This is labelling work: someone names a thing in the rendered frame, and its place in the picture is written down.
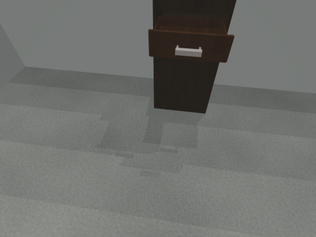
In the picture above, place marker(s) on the cabinet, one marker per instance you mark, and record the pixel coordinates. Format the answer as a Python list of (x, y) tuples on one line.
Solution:
[(180, 84)]

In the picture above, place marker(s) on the drawer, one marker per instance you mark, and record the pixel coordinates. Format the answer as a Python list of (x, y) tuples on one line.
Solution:
[(209, 34)]

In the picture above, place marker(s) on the handle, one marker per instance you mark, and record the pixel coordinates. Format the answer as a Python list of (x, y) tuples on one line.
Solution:
[(188, 52)]

